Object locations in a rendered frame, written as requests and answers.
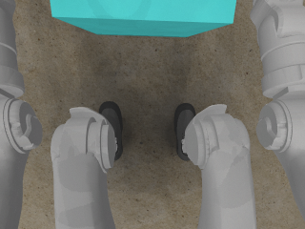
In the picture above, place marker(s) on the right robot upper arm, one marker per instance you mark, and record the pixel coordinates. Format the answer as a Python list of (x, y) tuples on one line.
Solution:
[(281, 128)]

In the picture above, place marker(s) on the left robot foot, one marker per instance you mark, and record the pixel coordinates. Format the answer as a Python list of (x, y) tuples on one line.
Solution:
[(112, 113)]

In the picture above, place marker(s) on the carton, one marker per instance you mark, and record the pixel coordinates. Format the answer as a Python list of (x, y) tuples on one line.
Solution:
[(159, 18)]

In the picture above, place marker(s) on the robot left forearm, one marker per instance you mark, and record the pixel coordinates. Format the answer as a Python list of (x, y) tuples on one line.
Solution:
[(11, 80)]

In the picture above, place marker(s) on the left robot upper arm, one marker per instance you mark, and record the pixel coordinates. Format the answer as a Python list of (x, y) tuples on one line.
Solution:
[(20, 131)]

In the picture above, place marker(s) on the robot left shin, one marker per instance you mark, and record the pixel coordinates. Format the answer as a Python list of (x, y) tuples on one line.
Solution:
[(77, 112)]

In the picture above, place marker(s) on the robot right forearm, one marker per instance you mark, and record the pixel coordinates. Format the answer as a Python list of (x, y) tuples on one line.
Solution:
[(280, 35)]

